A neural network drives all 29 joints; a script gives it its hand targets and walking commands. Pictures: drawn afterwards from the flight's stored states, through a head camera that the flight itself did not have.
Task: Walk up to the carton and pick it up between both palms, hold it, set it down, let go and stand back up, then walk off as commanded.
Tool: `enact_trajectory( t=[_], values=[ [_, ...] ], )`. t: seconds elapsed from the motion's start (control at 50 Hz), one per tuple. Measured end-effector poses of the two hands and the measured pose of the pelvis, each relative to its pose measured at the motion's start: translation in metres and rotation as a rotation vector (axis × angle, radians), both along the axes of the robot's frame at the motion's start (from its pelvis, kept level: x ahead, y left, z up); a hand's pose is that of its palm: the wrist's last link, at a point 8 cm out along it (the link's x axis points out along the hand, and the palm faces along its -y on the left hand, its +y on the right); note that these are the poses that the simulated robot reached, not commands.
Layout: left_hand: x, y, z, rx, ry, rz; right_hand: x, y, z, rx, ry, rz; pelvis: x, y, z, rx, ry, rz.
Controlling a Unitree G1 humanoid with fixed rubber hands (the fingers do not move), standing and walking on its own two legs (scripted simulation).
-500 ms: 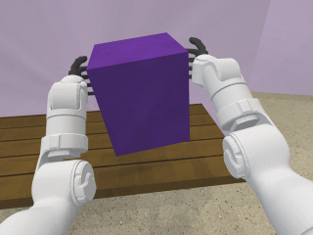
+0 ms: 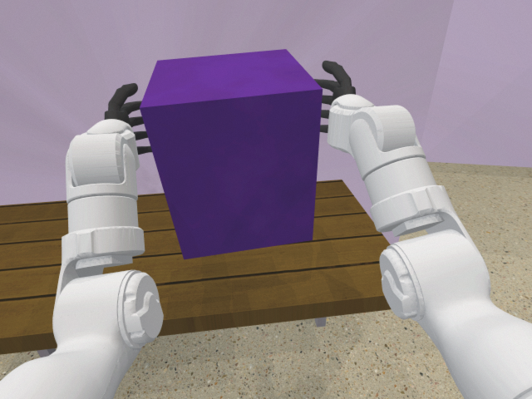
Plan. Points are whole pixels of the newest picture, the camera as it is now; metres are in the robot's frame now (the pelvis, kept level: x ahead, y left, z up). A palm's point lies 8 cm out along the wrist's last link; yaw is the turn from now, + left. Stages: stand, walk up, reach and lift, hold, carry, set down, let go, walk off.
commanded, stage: hold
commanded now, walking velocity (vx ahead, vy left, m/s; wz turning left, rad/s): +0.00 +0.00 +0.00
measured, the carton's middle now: (236, 151) +0.41 +0.02 +0.28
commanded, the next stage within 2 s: set down in 1.86 s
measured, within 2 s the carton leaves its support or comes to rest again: neither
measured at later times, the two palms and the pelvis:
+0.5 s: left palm (126, 136) +0.36 +0.17 +0.33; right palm (334, 98) +0.36 -0.12 +0.37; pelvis +0.01 +0.00 +0.00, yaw +0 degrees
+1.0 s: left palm (132, 132) +0.37 +0.16 +0.33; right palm (339, 118) +0.37 -0.14 +0.34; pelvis +0.02 -0.01 +0.00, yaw +0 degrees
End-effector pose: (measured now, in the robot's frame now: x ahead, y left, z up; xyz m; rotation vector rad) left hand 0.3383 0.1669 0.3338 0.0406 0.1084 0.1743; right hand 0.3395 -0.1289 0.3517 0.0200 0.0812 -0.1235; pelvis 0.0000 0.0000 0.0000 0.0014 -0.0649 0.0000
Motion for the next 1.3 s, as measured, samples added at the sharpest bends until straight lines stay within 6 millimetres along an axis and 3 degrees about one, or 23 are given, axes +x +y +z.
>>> enact_trajectory(
  t=[0.1, 0.26, 0.44, 0.64, 0.74, 0.9, 1.06, 1.3],
  values=[
    [-0.009, 0.004, -0.001, -0.015, -0.003, 0.001, -0.010, 0.005, 0.009, -0.006, -0.001, 0.010, -0.008, 0.002, 0.000, -0.002, -0.010, 0.000],
    [-0.001, 0.004, -0.020, -0.017, 0.060, -0.007, -0.007, 0.009, 0.017, -0.030, 0.040, 0.017, -0.010, 0.002, 0.000, -0.003, -0.013, 0.000],
    [0.016, 0.003, -0.006, -0.011, 0.014, 0.016, 0.013, 0.008, 0.021, -0.028, -0.002, 0.011, 0.002, 0.000, 0.000, 0.000, 0.004, 0.000],
    [0.043, -0.010, -0.015, 0.041, 0.074, 0.006, 0.045, -0.007, -0.014, -0.019, 0.082, -0.029, 0.022, -0.005, 0.000, 0.006, 0.030, 0.001],
    [0.050, -0.014, -0.019, 0.071, 0.087, 0.007, 0.051, -0.011, -0.030, 0.008, 0.095, -0.031, 0.029, -0.005, 0.000, 0.007, 0.039, 0.002],
    [0.038, -0.009, 0.003, 0.062, -0.017, 0.028, 0.041, -0.008, -0.016, 0.035, -0.004, -0.003, 0.029, -0.005, 0.000, 0.006, 0.040, 0.003],
    [0.023, -0.005, -0.007, 0.017, 0.020, -0.004, 0.025, -0.006, -0.015, 0.019, 0.028, 0.007, 0.019, -0.004, 0.000, 0.005, 0.026, 0.003],
    [0.000, 0.003, 0.000, 0.004, -0.019, 0.007, 0.003, 0.001, -0.003, 0.018, -0.002, 0.029, 0.003, -0.001, 0.000, 0.001, 0.004, 0.002]
  ],
)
